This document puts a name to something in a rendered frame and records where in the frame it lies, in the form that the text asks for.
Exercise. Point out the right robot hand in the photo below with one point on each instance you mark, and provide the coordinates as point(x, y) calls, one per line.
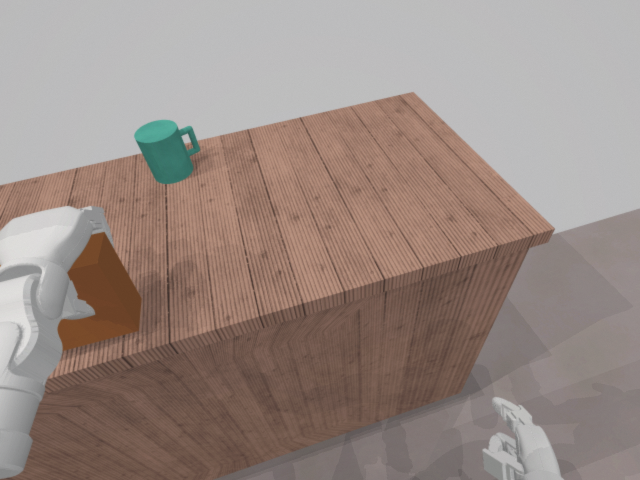
point(509, 459)

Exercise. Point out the left robot hand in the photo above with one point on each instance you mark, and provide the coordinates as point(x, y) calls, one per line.
point(58, 235)

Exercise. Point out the sponge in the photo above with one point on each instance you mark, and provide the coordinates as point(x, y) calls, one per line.
point(101, 280)

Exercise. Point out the robot left forearm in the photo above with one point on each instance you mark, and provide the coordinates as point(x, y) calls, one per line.
point(32, 296)

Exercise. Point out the table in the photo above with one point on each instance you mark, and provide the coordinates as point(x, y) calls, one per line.
point(309, 278)

